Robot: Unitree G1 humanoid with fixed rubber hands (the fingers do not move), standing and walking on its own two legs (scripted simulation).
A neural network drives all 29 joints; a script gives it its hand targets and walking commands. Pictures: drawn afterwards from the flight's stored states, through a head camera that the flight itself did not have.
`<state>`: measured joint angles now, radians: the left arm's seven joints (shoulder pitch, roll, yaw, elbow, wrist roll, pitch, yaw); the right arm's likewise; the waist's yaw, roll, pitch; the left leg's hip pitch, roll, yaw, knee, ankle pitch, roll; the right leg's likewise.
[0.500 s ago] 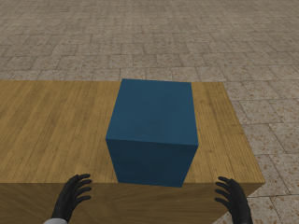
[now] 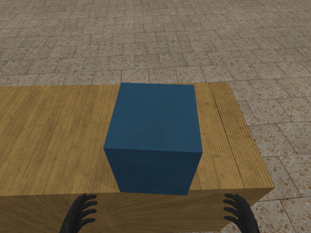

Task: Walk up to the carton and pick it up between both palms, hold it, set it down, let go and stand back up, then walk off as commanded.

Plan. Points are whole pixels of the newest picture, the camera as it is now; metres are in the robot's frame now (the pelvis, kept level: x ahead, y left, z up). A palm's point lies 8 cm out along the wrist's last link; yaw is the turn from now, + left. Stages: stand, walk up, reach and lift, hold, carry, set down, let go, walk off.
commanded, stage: set down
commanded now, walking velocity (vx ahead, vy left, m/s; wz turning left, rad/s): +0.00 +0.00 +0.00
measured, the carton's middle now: (155, 141) +0.37 +0.02 +0.02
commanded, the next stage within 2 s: let go in 0.78 s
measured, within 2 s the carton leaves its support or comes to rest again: neither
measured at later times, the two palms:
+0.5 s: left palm out of the picture +0.15 +0.22 -0.07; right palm out of the picture +0.15 -0.22 -0.07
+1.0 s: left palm (77, 231) +0.16 +0.22 -0.08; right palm out of the picture +0.15 -0.22 -0.09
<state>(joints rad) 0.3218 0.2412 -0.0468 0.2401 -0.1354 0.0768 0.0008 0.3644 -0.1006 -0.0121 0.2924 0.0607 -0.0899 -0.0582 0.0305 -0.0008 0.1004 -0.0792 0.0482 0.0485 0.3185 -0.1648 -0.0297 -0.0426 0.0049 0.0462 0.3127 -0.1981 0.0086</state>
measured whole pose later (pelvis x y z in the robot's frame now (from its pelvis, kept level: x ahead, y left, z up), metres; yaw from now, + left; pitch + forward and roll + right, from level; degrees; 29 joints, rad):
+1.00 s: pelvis +0.01 +0.00 +0.00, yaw +0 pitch -3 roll +0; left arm 0.20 0.21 -0.02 0.50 -0.03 0.12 0.01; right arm 0.18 -0.17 -0.03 0.74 -0.02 -0.20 0.01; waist 0.01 0.00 0.10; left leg -0.11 0.05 0.05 0.36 -0.19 -0.04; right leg -0.08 0.00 0.03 0.36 -0.23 0.00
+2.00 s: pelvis -0.01 +0.01 +0.00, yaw +4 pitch -3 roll +0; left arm 0.23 0.36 -0.01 1.05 0.02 -0.01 -0.01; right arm 0.15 -0.37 0.02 1.11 -0.02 -0.02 0.02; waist 0.01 0.00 0.02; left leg -0.17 0.01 0.00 0.39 -0.17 0.00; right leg -0.11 -0.05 -0.03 0.37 -0.22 0.04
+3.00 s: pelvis -0.06 -0.01 -0.02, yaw +4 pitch -2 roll +0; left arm 0.14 0.41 0.07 0.87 0.00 0.05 -0.01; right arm 0.09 -0.38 -0.04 0.81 -0.02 0.05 0.00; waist 0.00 0.02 0.19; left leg -0.36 0.04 -0.01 0.61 -0.21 -0.02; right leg -0.37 0.05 0.05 0.94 -0.48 -0.03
